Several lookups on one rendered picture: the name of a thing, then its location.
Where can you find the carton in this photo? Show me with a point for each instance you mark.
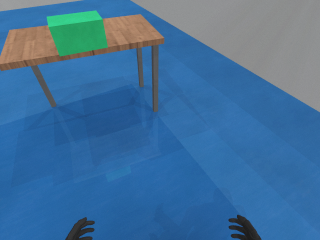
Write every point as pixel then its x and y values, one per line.
pixel 77 32

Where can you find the robot right hand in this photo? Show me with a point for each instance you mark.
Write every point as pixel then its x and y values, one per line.
pixel 249 231

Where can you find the table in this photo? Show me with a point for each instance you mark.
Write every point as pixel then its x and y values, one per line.
pixel 34 46

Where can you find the robot left hand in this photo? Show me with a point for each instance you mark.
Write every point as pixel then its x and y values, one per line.
pixel 77 230

